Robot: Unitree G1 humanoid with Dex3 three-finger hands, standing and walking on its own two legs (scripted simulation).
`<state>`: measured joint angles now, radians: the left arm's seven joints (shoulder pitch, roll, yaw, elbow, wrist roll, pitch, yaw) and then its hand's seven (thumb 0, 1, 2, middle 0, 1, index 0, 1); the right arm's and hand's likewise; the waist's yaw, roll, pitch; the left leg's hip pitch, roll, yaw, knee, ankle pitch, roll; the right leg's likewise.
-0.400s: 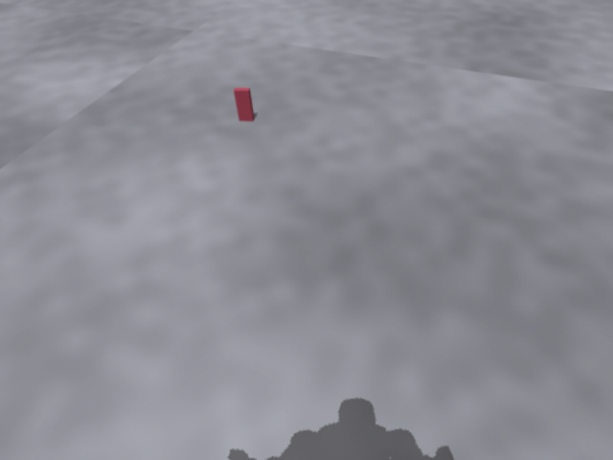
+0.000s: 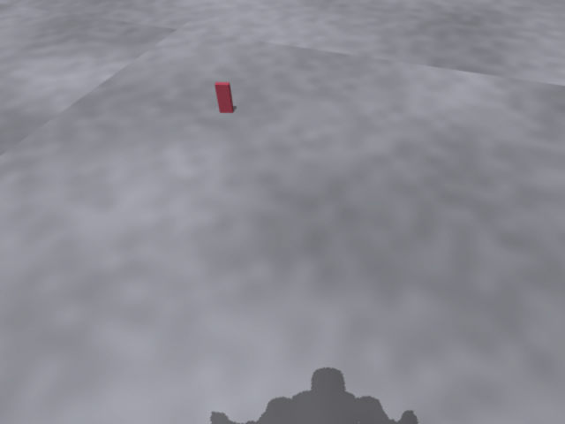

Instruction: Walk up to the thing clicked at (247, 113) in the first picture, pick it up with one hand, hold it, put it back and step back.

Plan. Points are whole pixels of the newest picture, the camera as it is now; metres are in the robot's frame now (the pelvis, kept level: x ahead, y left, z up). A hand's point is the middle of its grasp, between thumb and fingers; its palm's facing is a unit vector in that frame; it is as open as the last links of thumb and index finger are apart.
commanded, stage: stand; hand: left
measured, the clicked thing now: (224, 98) +2.04 +0.41 -0.69
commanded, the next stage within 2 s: walk up in 0.72 s
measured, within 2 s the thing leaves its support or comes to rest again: neither
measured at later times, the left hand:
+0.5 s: hand out of the picture +0.08 +0.25 -0.16, palm faces -0.03 -0.94 -0.34, open 7.4 cm
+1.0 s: hand out of the picture +0.08 +0.34 -0.15, palm faces +0.07 -0.92 -0.38, open 7.4 cm
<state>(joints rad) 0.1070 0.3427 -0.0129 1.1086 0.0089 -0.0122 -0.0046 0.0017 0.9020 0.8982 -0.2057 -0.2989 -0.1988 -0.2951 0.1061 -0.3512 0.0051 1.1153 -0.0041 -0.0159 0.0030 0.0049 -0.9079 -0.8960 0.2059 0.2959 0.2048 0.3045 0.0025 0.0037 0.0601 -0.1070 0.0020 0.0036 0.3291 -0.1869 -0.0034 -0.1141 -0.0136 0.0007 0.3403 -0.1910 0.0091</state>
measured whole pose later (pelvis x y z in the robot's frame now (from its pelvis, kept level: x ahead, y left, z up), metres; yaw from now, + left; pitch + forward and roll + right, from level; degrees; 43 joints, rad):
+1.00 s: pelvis +0.06 +0.04 -0.01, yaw +5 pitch -1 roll -1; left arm 0.25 0.46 0.07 1.02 0.05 -0.05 -0.07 0.00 0.90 0.90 -0.21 -0.30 -0.20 -0.30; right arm 0.19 -0.46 -0.10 1.02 -0.03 -0.03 0.11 0.01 -0.91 -0.90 0.20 0.30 0.20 0.30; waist 0.03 0.00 0.01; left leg -0.41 0.09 0.02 0.67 -0.34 0.00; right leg -0.02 -0.07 -0.08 0.37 -0.33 0.00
